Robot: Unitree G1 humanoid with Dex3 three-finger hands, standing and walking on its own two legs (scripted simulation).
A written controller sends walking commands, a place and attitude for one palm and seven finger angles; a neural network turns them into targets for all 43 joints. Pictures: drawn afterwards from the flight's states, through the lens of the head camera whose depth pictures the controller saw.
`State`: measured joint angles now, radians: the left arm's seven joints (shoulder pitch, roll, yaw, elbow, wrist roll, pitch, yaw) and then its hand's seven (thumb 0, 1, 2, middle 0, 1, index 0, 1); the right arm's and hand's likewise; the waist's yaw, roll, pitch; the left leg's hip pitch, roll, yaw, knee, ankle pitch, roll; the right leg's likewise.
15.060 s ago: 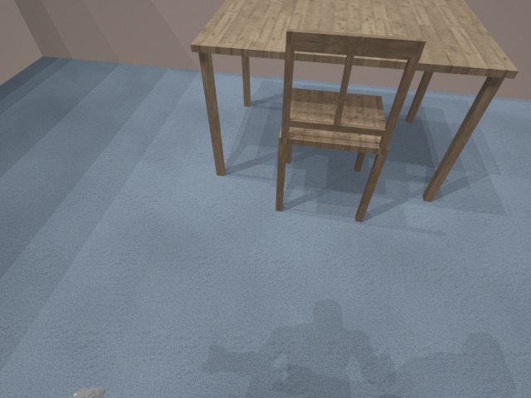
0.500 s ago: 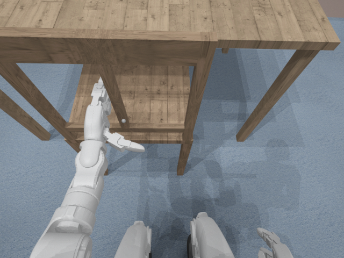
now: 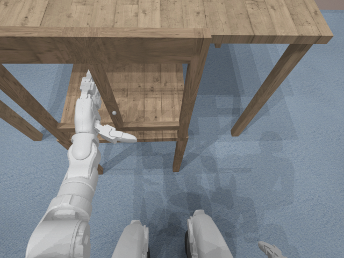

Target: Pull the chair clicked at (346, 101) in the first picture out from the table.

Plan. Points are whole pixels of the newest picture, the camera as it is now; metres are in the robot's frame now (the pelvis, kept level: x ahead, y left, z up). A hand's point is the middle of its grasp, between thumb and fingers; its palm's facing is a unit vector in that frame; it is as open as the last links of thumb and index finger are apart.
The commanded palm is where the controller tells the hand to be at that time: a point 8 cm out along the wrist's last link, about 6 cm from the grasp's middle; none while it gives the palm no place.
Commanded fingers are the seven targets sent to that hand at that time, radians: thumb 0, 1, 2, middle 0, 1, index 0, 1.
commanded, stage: push the fingers through the gap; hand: left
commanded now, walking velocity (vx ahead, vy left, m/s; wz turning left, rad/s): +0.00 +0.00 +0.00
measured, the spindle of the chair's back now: (109, 99) +0.48 +0.13 +0.02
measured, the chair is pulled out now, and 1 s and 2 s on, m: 0.00 0.00 0.05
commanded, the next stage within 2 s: hook a spindle and tug to test in 0.06 s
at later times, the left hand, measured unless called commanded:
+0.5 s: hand (118, 112) +0.44 +0.11 +0.02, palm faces +0.00 -1.00 -0.03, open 15.6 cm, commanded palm +0.42 +0.16 +0.02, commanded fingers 0.00 -0.33 0.37 -0.38 -1.07 -0.38 -1.07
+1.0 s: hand (117, 111) +0.45 +0.11 +0.02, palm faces +0.01 -1.00 -0.02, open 6.4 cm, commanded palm +0.41 +0.15 +0.02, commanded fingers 0.00 0.90 0.90 -0.50 -1.45 -0.50 -1.45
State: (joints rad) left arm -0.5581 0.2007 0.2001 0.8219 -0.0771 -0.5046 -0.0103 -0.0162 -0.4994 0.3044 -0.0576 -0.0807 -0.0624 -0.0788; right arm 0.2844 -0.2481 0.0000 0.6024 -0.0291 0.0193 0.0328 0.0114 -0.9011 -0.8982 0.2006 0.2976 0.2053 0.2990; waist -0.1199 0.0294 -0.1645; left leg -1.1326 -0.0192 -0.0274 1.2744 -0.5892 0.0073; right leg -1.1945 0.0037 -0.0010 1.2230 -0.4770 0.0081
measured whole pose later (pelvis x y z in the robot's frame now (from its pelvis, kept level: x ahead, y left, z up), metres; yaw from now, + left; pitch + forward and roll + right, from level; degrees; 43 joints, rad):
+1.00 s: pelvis +0.00 +0.00 +0.00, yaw +0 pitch +26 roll -1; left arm -0.55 0.18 0.17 0.80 -0.08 -0.49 0.03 0.00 0.53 0.75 -0.42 -1.35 -0.42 -1.39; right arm 0.27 -0.24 -0.01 0.59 -0.03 0.03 0.05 0.01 -0.90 -0.90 0.20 0.30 0.21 0.30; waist -0.12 0.03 -0.17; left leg -1.12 -0.02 -0.03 1.27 -0.60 0.01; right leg -1.19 0.01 0.00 1.22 -0.48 0.01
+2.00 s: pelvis +0.04 +0.01 +0.09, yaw -2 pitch +14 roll -1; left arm -0.30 0.15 0.02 0.70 -0.07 -0.18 0.08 0.08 0.72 0.80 -0.29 -1.13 -0.43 -1.44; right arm 0.24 -0.20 0.03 0.53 0.05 0.13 -0.10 0.01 -0.90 -0.90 0.20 0.30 0.21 0.30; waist -0.09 0.02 -0.03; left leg -0.56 -0.01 0.02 0.72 -0.41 0.02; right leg -0.65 -0.01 0.01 0.73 -0.30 0.02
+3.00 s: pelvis -0.07 +0.01 +0.11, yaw -5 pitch +3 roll +0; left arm -0.34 0.12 -0.06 0.93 -0.05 -0.21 0.11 0.07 0.67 0.80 -0.29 -1.14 -0.50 -1.45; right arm 0.21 -0.20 0.01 0.67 0.01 0.06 -0.10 0.01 -0.90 -0.90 0.20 0.30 0.20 0.30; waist -0.01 0.01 0.08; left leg -0.42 0.01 0.07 0.57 -0.21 0.02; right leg -0.39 -0.02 -0.01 0.60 -0.28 0.01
